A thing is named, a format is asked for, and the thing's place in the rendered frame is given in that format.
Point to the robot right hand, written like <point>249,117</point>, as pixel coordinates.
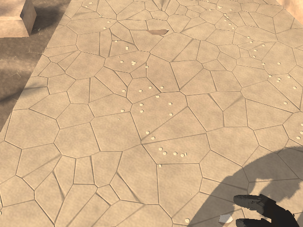
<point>266,207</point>

